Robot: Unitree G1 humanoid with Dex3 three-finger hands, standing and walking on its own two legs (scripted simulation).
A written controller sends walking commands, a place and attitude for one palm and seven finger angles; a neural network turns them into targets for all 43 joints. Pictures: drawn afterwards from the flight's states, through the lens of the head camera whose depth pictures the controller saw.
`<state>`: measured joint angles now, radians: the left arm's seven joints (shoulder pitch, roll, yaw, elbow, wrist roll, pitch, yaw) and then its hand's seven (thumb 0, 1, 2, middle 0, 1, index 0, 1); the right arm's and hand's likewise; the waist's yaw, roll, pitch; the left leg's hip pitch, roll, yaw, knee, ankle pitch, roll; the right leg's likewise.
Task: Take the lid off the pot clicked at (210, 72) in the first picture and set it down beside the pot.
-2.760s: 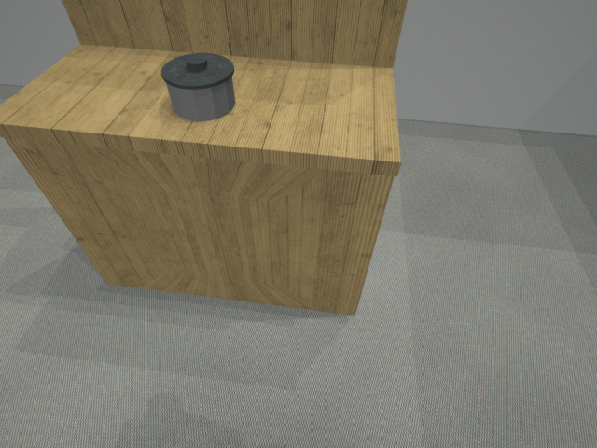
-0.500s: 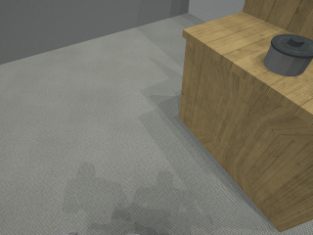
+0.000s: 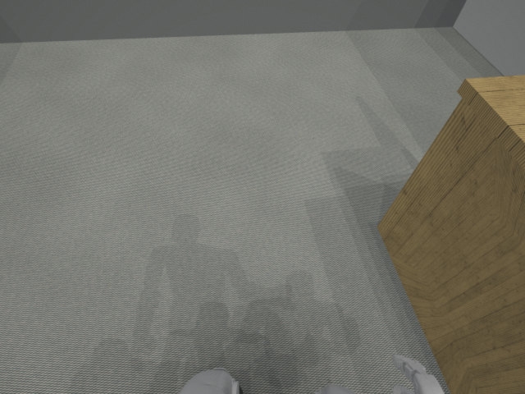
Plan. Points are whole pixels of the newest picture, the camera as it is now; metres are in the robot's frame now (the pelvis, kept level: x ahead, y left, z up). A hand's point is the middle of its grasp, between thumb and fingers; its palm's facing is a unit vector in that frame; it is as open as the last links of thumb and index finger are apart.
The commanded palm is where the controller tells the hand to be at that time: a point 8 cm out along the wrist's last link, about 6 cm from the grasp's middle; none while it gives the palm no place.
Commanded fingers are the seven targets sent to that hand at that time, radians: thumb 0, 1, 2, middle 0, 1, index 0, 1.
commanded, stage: turn to face it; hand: left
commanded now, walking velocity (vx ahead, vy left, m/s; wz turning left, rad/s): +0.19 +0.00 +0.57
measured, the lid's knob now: out of the picture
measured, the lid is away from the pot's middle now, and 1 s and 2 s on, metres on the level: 0.00 0.00 0.00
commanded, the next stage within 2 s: none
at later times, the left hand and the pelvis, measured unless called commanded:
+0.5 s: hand (191, 342) +0.21 +0.14 -0.15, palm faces -0.08 -0.97 -0.22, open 7.3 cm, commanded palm none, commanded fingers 0.00 0.90 0.90 -0.20 -0.30 -0.20 -0.30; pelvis +0.12 -0.03 +0.02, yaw -7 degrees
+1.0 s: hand (178, 280) +0.31 +0.19 -0.14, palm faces -0.38 -0.90 -0.24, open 7.4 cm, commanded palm none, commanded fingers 0.00 0.90 0.90 -0.20 -0.30 -0.20 -0.30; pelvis +0.14 +0.03 +0.03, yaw -26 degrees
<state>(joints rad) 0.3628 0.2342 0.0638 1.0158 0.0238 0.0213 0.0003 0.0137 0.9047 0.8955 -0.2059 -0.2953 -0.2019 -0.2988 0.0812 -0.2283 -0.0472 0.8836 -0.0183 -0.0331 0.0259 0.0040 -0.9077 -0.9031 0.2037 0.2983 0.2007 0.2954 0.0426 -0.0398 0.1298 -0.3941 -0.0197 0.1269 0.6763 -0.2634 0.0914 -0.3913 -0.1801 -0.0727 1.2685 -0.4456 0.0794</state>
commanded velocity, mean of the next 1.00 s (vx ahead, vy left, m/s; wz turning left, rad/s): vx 0.00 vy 0.00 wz -0.59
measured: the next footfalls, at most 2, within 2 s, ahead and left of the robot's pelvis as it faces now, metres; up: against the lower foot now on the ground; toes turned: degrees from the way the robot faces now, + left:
right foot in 0.34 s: +0.21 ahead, -0.13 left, +0.00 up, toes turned -9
left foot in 0.74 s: +0.21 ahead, +0.12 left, +0.00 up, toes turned -13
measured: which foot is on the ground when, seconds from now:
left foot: down 0.00-0.36, up 0.38-0.72, down 0.74-1.00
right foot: up 0.00-0.32, down 0.34-0.76, up 0.78-1.00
